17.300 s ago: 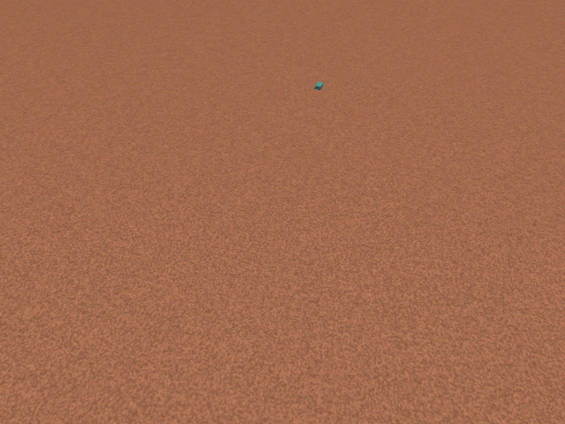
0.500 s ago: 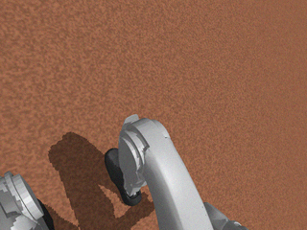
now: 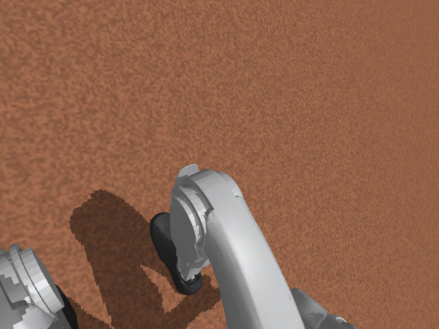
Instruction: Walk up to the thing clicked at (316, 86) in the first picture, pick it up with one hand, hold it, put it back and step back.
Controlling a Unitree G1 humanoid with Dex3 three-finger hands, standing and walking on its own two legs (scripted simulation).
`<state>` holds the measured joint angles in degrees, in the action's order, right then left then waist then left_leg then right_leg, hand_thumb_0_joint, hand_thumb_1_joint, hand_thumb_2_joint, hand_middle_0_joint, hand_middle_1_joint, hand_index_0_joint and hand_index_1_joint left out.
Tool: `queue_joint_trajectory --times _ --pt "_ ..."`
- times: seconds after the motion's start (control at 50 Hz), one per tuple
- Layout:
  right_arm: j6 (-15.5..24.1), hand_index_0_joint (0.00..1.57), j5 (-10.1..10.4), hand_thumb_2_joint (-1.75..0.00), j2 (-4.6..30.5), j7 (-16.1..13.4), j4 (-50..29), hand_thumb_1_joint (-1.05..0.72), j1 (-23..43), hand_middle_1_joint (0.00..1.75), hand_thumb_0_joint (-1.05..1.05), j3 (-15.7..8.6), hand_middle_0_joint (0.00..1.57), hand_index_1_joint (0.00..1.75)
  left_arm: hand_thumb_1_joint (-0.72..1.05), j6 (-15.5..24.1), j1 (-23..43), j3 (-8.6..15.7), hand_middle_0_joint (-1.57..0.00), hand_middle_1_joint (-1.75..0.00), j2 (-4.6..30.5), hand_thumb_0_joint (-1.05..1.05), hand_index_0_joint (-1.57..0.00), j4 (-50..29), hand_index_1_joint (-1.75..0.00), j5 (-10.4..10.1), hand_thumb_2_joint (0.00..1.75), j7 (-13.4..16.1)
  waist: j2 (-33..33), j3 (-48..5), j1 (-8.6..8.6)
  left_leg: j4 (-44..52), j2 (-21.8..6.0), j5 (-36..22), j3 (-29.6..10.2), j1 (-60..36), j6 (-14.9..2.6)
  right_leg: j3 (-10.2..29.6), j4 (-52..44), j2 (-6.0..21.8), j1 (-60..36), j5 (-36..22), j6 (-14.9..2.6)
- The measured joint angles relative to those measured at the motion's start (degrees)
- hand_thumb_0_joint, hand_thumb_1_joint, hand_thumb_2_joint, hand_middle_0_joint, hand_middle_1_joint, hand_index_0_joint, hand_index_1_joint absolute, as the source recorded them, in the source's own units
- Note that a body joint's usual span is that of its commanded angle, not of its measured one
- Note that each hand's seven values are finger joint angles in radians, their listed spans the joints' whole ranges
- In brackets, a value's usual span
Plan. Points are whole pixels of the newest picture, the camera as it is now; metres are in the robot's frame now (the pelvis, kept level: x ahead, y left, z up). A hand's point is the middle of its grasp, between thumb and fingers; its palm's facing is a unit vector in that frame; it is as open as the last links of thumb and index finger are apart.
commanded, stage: settle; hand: left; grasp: from above
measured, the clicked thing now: out of the picture +0.48 +0.29 -0.30
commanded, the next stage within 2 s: lift in 0.98 s
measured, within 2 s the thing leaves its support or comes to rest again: leaves its support in 0.42 s
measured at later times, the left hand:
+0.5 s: hand out of the picture +0.47 +0.29 -0.25, palm faces -0.45 -0.08 -0.89, open 6.9 cm
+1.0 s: hand out of the picture +0.46 +0.29 -0.16, palm faces -0.48 -0.05 -0.87, open 6.6 cm
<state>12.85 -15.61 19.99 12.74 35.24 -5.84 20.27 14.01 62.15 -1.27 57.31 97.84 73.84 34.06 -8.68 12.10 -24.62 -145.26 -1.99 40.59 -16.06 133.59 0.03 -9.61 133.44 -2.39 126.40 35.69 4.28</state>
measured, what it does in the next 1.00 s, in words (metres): stands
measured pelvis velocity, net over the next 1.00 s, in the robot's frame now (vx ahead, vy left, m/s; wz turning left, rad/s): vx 0.00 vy -0.01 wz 0.08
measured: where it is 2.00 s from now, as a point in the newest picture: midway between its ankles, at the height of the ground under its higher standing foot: (130, 303)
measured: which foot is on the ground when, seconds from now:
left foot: down 0.00-1.00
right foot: down 0.00-1.00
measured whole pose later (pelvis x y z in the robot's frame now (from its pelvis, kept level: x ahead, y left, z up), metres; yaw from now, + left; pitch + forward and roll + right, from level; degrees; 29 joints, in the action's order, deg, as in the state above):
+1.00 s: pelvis +0.00 -0.01 +0.01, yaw +5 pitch +31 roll -11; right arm 2.4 -8.6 18.9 9.0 36.9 -11.3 7.8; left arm 14.9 55.7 -1.4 44.4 74.9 71.9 13.9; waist -0.5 1.7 -16.9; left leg -140.3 -0.7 37.7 -11.3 134.5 0.4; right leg -6.1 132.7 0.0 128.5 35.8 2.6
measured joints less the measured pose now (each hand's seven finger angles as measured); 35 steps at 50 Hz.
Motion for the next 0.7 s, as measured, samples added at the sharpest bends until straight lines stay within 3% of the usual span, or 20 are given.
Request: queue_joint_trajectory --times 0.2,0.3,0.44,0.56,0.7 --pt "-0.25 0.2 -0.1 -0.89 -0.17 -0.29 -0.23 -0.91 0.08 0.3 0.0 0.26 0.2 0.3 0.25 0.12 0.0 -1.21 -0.69 -0.5 -0.04 -0.04 -0.84 0.02 -0.47 -0.53 0.34 -0.23 0.0 0.05 -0.05 -0.05 0.0 0.08 -0.17 -0.19 0.26 -0.09 0.15 -0.02 0.04 -0.03 -0.05" --pt "-0.47 0.2 0.02 -0.9 -0.11 -0.5 -0.2 -0.92 0.05 0.3 0.0 0.1 0.2 0.3 0.26 0.33 -0.11 -0.85 -0.7 -0.47 -0.18 -0.05 -0.91 -0.83 -0.46 -0.66 0.31 -1.34 0.33 0.09 0.19 0.03 0.06 -0.05 -0.11 0.04 0.27 -0.07 0.09 0.03 0.22 -0.08 -0.14" --pt "-1.54 0.2 0.32 -0.9 -0.48 -0.56 0.02 -0.92 -1.07 0.3 0.0 -0.82 0.2 0.3 0.3 1.15 -1.83 1.42 -0.71 -0.42 -1.31 -0.07 -1.01 -5.2 -0.44 0.58 0.27 -3.46 0.68 -0.83 1.06 0.05 0.3 -0.06 -0.11 0.06 0.63 -0.08 0.38 0.28 0.38 0.1 -0.51" --pt "-2.16 0.2 1.15 -0.9 -1.13 -0.21 0.75 -0.92 -3.11 0.3 0.0 -3.98 0.2 0.3 0.3 0.01 -4.43 3.88 -0.73 -0.4 -3.8 -0.07 -1.03 -10.69 -0.41 1.71 0.24 -4.15 2.27 -3.57 2.2 0.39 0.45 -0.05 0.45 0.76 0.86 0.32 0.62 0.59 1.33 0.42 -0.97" --pt "-4.0 0.2 3.34 -0.9 -1.09 0.02 2.01 -0.92 -4.75 0.3 0.0 -8.37 0.21 0.3 0.32 -3.13 -6.32 3.61 -0.74 -0.38 -7.71 -0.07 -1.06 -14.57 -0.39 -0.15 0.2 -8.01 6.21 -8.1 3.97 1.66 0.57 -0.32 2.09 1.83 0.47 1.51 0.39 1.14 2.62 0.92 -1.13"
